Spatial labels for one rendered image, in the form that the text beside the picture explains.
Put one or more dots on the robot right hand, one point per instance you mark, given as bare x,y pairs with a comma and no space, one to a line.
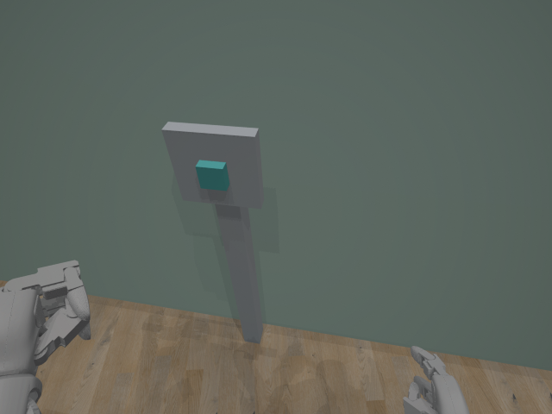
442,396

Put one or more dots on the button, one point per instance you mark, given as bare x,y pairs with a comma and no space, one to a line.
213,175

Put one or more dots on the panel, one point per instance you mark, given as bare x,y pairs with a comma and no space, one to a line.
239,147

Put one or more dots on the left robot forearm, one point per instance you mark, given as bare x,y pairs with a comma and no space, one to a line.
19,394

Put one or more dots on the robot left hand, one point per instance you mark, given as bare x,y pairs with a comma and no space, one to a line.
22,316

